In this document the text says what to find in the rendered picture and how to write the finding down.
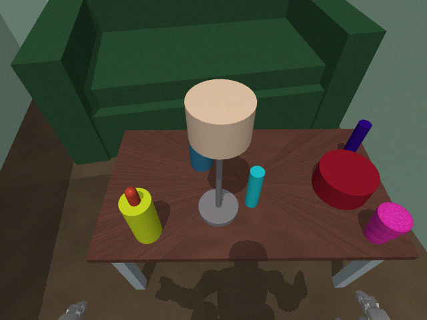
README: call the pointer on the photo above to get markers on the right robot hand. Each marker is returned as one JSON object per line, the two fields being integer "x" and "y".
{"x": 370, "y": 307}

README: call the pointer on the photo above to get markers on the sofa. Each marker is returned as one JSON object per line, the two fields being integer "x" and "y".
{"x": 96, "y": 68}

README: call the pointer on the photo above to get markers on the desk lamp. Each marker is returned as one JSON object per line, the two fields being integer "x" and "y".
{"x": 220, "y": 116}

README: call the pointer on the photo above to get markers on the left robot hand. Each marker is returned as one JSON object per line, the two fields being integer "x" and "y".
{"x": 75, "y": 311}

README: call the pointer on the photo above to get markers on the coffee table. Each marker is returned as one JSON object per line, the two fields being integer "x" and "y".
{"x": 289, "y": 223}

